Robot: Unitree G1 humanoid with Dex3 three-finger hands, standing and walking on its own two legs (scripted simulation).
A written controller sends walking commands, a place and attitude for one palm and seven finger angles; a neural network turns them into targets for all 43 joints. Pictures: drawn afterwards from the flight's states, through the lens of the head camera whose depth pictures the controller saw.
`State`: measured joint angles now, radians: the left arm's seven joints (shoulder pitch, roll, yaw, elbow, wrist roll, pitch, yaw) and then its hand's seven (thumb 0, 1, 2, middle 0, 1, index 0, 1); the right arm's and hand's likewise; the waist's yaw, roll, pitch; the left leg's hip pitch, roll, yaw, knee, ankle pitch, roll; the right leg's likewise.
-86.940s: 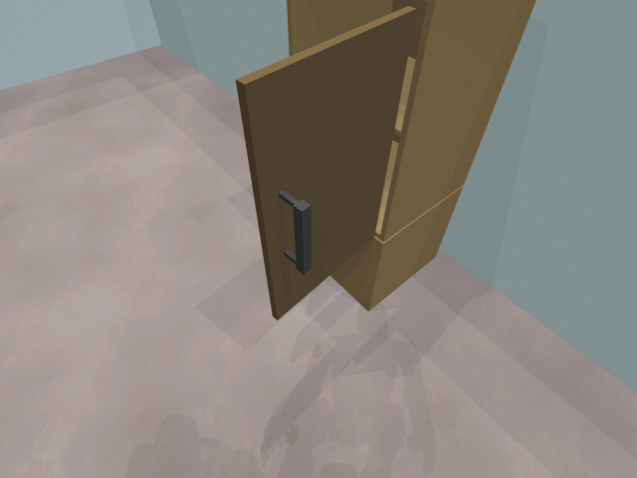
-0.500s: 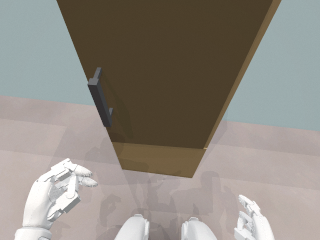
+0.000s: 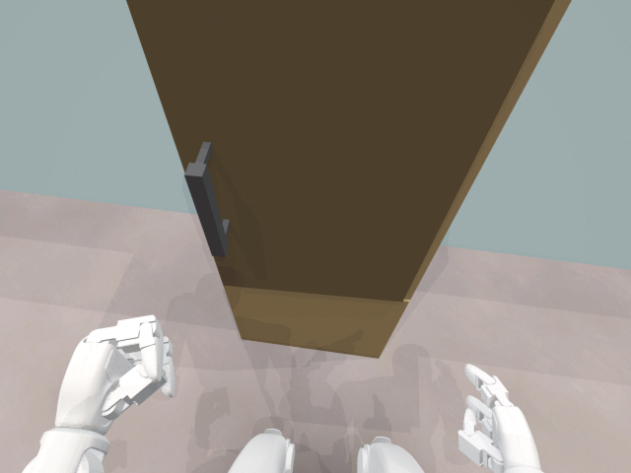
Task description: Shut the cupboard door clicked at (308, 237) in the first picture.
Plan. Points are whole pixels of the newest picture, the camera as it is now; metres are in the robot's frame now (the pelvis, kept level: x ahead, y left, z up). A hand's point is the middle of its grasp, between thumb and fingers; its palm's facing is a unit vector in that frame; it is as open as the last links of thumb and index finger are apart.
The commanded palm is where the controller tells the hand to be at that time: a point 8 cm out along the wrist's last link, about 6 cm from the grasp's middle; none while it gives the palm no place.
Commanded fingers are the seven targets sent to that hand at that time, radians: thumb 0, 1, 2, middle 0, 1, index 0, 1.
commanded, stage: raise the hand and make a fist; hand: left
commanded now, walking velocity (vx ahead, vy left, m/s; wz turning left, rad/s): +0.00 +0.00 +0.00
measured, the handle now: (213, 204) +0.45 +0.19 +0.05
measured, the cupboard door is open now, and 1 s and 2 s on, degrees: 3 3 3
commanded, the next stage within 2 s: bring the fist close to the handle in 0.52 s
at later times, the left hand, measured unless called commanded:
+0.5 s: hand (160, 363) +0.22 +0.19 +0.06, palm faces -0.01 -1.00 -0.03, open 3.1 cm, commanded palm +0.20 +0.24 +0.06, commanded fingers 0.00 0.90 0.90 -1.30 -1.50 -1.30 -1.50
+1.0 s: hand (184, 327) +0.27 +0.18 +0.05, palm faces -0.03 -1.00 -0.02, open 3.1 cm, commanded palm +0.25 +0.23 +0.06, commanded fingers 0.00 0.90 0.90 -1.30 -1.50 -1.30 -1.50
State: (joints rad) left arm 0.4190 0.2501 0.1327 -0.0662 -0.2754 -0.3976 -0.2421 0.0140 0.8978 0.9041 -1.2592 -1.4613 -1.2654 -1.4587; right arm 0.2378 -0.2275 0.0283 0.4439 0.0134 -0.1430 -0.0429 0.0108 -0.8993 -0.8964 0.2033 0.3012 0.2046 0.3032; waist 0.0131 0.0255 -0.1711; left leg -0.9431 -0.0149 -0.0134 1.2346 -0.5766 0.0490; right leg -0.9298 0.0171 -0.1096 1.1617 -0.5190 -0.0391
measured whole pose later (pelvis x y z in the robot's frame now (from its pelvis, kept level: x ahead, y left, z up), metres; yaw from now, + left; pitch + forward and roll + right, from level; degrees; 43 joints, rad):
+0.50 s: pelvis +0.00 +0.00 +0.00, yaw +0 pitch +16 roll -3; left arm 0.39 0.25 0.15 -0.03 -0.29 -0.40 -0.25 0.01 0.90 0.90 -1.29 -1.50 -1.30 -1.50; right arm 0.27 -0.25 0.02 0.46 0.02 -0.14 -0.04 0.01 -0.90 -0.90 0.20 0.30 0.20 0.30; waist 0.00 0.03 -0.17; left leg -0.93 -0.02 -0.01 1.22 -0.57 0.05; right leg -0.92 0.02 -0.10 1.15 -0.51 -0.04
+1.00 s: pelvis +0.00 +0.00 +0.00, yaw +0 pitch +17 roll -3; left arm 0.19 0.25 0.13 0.09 -0.25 -0.35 -0.22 0.01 0.90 0.90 -1.30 -1.50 -1.30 -1.50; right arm 0.25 -0.25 0.03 0.48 0.02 -0.12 -0.04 0.01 -0.90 -0.90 0.20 0.30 0.20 0.30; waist -0.01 0.03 -0.17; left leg -0.94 -0.02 -0.01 1.21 -0.56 0.05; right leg -0.93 0.02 -0.10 1.15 -0.51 -0.04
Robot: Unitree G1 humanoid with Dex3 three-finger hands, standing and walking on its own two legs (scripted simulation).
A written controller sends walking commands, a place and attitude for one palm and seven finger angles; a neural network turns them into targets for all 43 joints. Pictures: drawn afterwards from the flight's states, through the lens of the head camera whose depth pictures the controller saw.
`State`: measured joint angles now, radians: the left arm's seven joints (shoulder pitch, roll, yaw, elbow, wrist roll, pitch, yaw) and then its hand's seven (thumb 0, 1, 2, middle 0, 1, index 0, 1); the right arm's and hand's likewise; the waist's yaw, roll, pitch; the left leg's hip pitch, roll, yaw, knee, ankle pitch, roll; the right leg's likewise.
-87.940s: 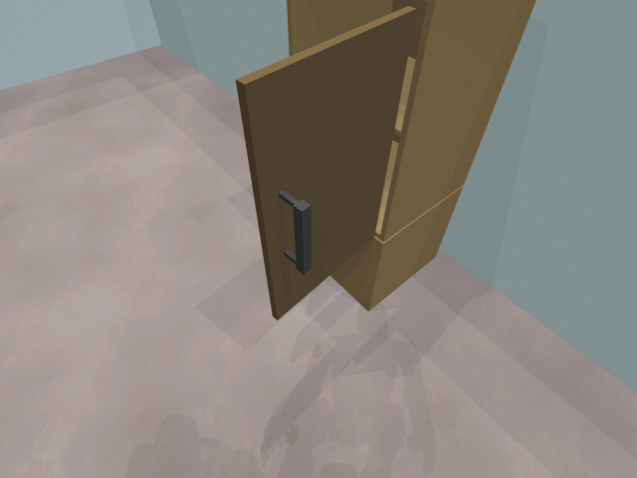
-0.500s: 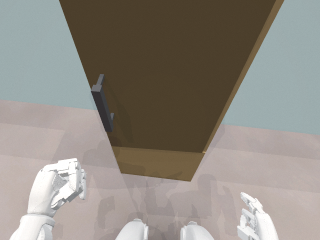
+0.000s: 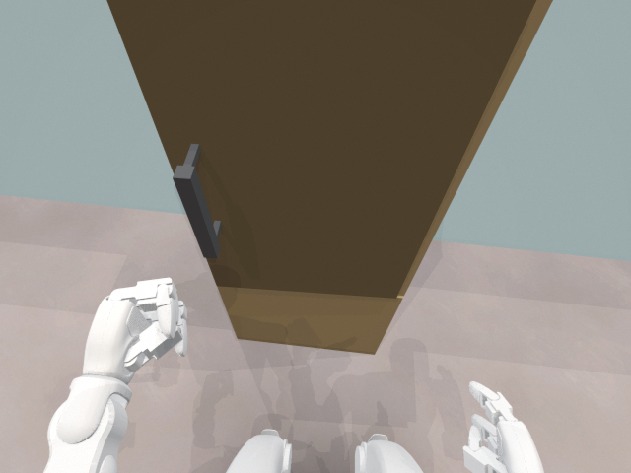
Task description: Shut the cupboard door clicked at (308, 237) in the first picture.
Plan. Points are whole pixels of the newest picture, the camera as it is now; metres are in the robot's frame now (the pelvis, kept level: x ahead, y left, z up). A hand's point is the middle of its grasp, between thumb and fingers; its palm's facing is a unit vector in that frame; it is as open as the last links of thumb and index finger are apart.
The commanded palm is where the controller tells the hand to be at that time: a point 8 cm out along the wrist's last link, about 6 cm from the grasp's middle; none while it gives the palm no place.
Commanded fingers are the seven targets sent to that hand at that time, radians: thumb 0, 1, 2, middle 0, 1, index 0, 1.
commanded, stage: bring the fist close to the handle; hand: left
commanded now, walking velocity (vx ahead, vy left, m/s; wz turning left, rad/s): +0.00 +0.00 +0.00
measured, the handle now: (203, 205) +0.45 +0.19 +0.05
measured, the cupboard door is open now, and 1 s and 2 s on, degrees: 3 3 0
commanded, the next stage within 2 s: push the door shut along its arc in 1.02 s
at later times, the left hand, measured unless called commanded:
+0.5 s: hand (211, 284) +0.33 +0.15 +0.05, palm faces -0.04 -1.00 -0.01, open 3.1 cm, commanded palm +0.31 +0.20 +0.05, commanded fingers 0.00 0.90 0.90 -1.30 -1.50 -1.30 -1.50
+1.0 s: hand (224, 276) +0.34 +0.14 +0.05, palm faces -0.01 -1.00 -0.03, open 3.1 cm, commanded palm +0.31 +0.19 +0.05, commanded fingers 0.00 0.90 0.90 -1.30 -1.50 -1.30 -1.50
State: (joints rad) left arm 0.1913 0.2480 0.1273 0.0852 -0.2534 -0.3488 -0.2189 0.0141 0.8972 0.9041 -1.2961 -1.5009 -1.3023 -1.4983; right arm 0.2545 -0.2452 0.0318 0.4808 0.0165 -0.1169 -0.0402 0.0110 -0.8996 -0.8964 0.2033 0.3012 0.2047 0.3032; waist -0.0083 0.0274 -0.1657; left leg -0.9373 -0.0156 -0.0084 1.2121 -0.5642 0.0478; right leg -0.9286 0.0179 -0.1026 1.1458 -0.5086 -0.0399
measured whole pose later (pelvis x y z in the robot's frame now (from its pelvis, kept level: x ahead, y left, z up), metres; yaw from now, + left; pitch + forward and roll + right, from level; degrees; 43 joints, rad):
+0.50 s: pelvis +0.00 +0.00 +0.01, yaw +0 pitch +17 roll -2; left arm -0.06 0.20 0.09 0.30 -0.19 -0.38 -0.14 0.01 0.90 0.90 -1.30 -1.50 -1.30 -1.50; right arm 0.25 -0.25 0.02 0.53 0.01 -0.07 -0.02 0.01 -0.90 -0.90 0.20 0.30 0.20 0.30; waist -0.02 0.03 -0.16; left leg -0.91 -0.02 0.01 1.16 -0.55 0.05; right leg -0.92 0.01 -0.08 1.12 -0.49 -0.03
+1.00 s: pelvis +0.00 -0.01 +0.01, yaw +0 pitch +16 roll -1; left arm -0.14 0.19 0.09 0.43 -0.17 -0.45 -0.10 0.01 0.90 0.90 -1.30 -1.50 -1.30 -1.50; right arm 0.26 -0.25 0.01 0.56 0.01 -0.03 -0.01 0.01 -0.90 -0.90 0.20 0.30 0.20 0.30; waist -0.03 0.02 -0.14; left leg -0.90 -0.02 0.02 1.14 -0.53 0.04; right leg -0.91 0.02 -0.07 1.11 -0.48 -0.04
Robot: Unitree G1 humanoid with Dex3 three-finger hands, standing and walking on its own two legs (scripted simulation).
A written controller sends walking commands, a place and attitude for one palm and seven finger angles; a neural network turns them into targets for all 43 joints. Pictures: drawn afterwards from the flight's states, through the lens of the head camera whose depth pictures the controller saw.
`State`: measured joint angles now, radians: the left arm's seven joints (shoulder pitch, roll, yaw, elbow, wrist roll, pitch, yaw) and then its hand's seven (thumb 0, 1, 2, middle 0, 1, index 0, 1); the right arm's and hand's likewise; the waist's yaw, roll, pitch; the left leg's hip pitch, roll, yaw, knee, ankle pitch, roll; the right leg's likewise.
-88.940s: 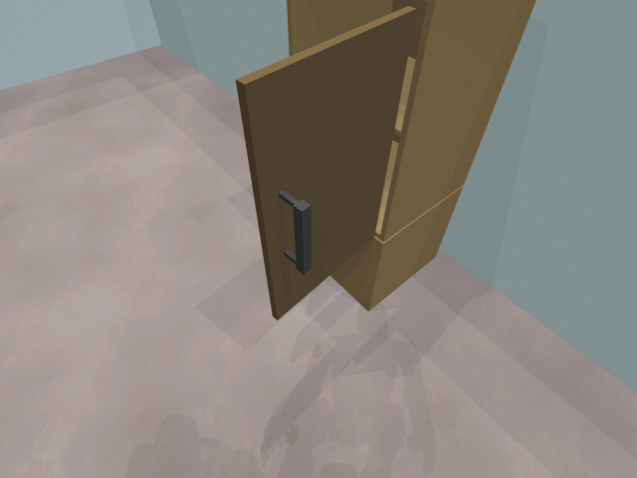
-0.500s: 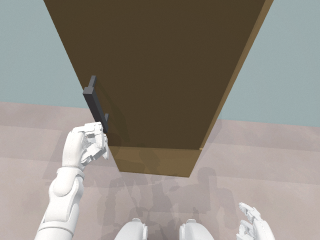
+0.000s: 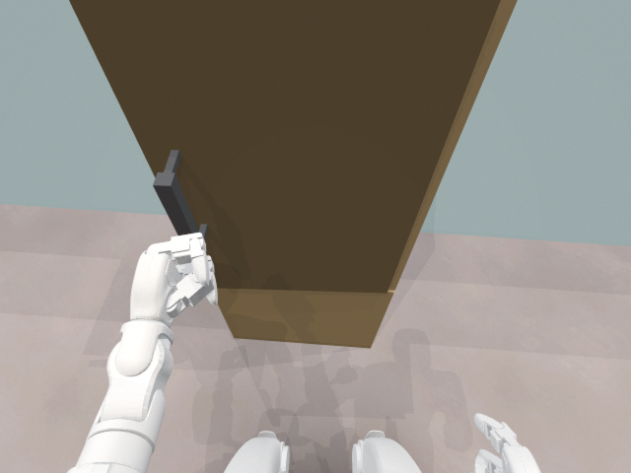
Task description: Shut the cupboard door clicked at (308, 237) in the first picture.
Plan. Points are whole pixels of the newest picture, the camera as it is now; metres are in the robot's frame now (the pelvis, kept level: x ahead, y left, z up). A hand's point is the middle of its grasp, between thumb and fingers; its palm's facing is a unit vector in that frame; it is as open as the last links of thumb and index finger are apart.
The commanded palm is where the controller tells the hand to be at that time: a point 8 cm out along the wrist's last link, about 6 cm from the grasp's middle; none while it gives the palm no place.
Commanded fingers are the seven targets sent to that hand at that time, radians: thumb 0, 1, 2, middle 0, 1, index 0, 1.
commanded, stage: bring the fist close to the handle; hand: left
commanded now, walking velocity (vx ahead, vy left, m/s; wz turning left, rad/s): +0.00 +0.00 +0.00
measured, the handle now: (187, 210) +0.45 +0.20 +0.04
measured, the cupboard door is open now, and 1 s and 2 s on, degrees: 3 0 0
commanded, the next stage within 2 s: push the door shut along its arc in 0.02 s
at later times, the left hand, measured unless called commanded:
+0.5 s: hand (214, 246) +0.38 +0.15 +0.05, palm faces -0.10 -0.99 -0.04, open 3.1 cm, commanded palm +0.37 +0.20 +0.04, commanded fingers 0.00 0.90 0.90 -1.30 -1.50 -1.30 -1.50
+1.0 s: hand (210, 244) +0.39 +0.15 +0.05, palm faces -0.17 -0.98 -0.05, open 3.1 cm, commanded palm +0.43 +0.17 +0.04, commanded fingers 0.00 0.90 0.90 -1.30 -1.50 -1.30 -1.50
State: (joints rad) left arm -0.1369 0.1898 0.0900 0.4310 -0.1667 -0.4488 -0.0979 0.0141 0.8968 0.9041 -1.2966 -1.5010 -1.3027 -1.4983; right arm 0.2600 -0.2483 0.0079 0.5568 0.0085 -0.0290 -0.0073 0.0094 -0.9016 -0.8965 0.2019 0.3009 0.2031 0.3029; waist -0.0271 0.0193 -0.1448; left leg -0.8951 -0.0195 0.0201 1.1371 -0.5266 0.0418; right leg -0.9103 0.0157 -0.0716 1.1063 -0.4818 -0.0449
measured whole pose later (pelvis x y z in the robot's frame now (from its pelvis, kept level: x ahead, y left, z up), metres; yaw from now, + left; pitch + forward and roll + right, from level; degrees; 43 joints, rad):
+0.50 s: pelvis -0.01 +0.00 -0.01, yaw +0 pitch +18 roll -1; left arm -0.40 0.27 0.15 0.68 -0.19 -0.42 -0.23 0.01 0.90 0.90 -1.30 -1.50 -1.30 -1.50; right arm 0.26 -0.26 0.01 0.58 0.02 -0.04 -0.02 0.01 -0.90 -0.90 0.20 0.30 0.20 0.30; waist -0.05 0.02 -0.15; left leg -0.95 -0.02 0.01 1.16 -0.52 0.04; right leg -0.96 0.02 -0.08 1.13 -0.48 -0.05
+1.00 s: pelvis -0.05 +0.00 -0.02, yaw +2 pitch +18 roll -2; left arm -0.74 0.33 0.07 1.03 -0.20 -0.47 -0.28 0.01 0.90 0.90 -1.41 -1.50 -1.32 -1.50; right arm 0.28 -0.27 0.03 0.66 0.04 -0.07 -0.05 0.01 -0.90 -0.90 0.20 0.30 0.20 0.30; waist -0.07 0.01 -0.13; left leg -1.08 -0.05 -0.02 1.23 -0.47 0.04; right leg -1.07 -0.02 -0.12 1.18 -0.43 -0.05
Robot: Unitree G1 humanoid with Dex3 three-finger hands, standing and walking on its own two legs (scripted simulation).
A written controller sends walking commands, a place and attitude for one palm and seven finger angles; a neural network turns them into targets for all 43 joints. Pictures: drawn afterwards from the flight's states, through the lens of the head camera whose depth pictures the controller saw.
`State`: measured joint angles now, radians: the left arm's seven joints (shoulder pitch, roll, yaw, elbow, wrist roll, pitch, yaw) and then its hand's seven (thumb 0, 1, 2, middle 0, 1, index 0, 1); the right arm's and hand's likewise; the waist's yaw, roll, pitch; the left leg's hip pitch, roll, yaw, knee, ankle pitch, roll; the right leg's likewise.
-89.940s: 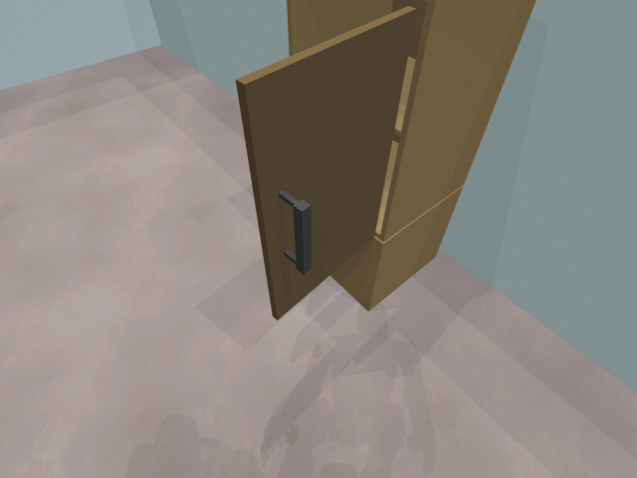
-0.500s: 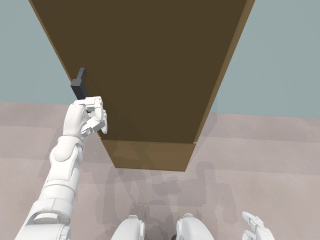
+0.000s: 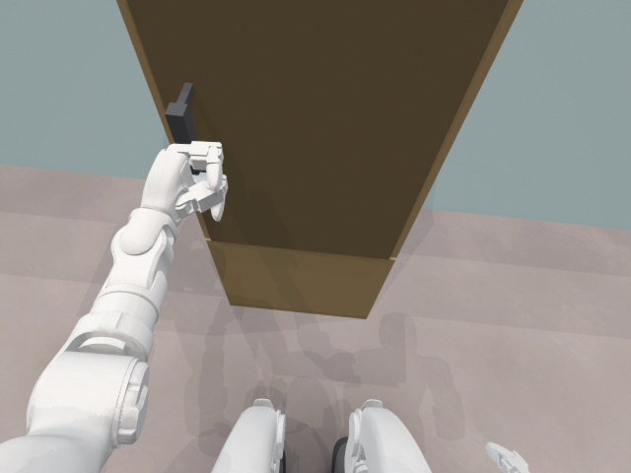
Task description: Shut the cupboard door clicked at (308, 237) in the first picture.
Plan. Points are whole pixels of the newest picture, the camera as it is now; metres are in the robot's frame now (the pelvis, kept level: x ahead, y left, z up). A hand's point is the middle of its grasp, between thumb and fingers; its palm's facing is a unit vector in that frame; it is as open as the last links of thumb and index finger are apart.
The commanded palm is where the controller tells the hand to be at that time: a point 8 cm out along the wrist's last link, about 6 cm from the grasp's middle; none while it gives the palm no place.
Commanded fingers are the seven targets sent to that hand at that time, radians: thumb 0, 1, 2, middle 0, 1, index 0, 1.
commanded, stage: pull the fist back off the door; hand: left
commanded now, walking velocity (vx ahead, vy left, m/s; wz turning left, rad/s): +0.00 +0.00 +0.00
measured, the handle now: (196, 150) +0.52 +0.17 +0.06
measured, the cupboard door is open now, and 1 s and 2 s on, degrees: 0 0 0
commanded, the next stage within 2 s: draw the hand back to the body in 0.88 s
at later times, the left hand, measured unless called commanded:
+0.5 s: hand (238, 191) +0.45 +0.11 +0.07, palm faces -0.05 -1.00 -0.01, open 3.1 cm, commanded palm +0.41 +0.16 +0.07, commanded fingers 0.00 0.90 0.90 -1.30 -1.50 -1.30 -1.50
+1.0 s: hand (224, 236) +0.38 +0.12 +0.06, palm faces -0.05 -1.00 -0.01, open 3.1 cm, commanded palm +0.37 +0.17 +0.07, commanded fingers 0.00 0.90 0.90 -1.30 -1.50 -1.30 -1.50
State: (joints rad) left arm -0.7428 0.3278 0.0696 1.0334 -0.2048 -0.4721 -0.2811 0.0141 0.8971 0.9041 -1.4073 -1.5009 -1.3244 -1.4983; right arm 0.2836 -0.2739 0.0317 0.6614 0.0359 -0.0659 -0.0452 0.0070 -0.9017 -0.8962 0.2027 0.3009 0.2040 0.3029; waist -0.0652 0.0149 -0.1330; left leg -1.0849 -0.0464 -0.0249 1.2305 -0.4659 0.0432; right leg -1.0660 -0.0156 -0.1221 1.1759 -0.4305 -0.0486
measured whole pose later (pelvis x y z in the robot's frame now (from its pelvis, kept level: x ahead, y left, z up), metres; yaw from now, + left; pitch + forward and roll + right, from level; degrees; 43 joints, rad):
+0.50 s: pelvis +0.00 +0.00 +0.01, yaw -3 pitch +17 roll -1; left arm -0.66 0.26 0.17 0.99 -0.14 -0.50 -0.06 0.01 0.90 0.90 -1.31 -1.50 -1.30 -1.50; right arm 0.34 -0.27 0.03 0.63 0.00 -0.04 0.00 0.01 -0.90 -0.90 0.20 0.30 0.20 0.30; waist -0.11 0.02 -0.14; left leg -1.05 -0.04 0.01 1.19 -0.45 0.05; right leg -1.06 0.02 -0.06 1.15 -0.40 -0.04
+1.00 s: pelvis +0.06 +0.00 +0.02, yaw -2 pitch +17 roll -1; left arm -0.05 0.16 0.02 0.32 -0.16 -0.44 -0.08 0.01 0.90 0.90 -1.30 -1.50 -1.30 -1.50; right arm 0.18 -0.24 0.00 0.52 0.00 -0.03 0.00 0.01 -0.90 -0.90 0.20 0.30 0.20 0.30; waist 0.00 0.02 -0.15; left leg -0.89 -0.04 -0.01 1.15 -0.55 0.04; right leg -0.90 0.03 -0.07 1.11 -0.51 -0.04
